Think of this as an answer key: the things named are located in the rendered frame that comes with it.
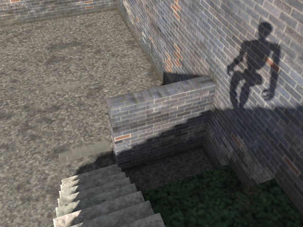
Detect stairs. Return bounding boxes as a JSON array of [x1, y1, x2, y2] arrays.
[[53, 164, 166, 227]]

